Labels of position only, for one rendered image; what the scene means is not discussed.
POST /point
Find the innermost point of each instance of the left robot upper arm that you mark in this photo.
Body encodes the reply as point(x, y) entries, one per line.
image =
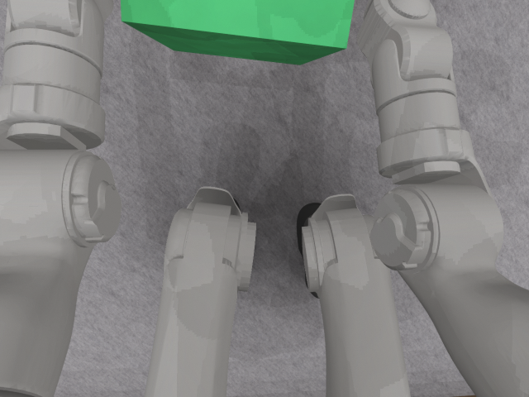
point(55, 206)

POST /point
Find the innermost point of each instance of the robot right forearm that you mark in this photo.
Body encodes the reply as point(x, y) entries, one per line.
point(410, 60)

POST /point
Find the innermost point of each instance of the carton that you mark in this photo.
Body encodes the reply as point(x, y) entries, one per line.
point(284, 31)

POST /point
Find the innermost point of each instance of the right robot upper arm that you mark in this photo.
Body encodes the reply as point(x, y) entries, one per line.
point(444, 240)

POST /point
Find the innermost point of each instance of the left robot shin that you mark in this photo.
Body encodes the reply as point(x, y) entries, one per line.
point(178, 231)

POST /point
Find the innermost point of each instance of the robot left forearm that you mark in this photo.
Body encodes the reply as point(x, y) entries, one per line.
point(53, 62)

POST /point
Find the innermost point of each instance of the right robot thigh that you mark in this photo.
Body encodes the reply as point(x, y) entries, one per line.
point(364, 351)

